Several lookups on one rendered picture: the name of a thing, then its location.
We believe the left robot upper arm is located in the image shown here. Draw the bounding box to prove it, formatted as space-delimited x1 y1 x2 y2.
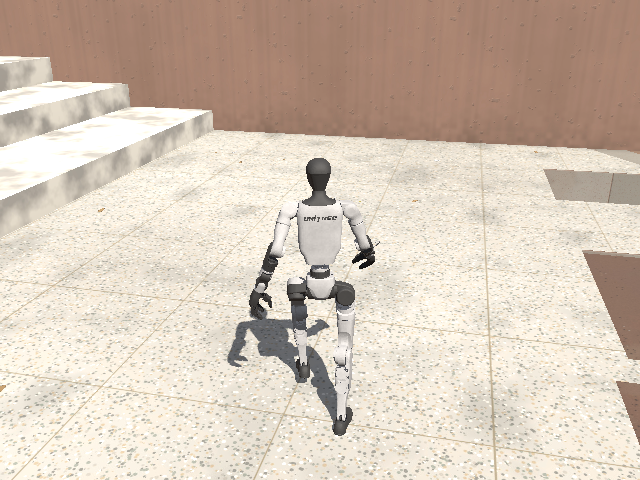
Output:
269 201 299 258

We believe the robot right foot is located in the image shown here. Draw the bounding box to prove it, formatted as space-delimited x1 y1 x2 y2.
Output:
333 407 353 436

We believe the left robot hand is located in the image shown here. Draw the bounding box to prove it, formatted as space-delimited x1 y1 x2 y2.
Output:
249 289 272 320

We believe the right robot hand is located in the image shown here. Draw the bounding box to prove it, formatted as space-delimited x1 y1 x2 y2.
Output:
352 252 375 269

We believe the right robot forearm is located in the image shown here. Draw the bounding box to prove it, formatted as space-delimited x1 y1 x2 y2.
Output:
361 235 375 259

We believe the right robot upper arm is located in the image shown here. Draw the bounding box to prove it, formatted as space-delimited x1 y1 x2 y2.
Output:
339 200 371 251

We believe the left robot forearm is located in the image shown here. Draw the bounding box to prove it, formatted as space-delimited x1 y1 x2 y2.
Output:
254 242 278 293

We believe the robot head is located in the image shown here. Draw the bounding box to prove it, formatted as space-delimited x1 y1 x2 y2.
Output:
302 158 336 206

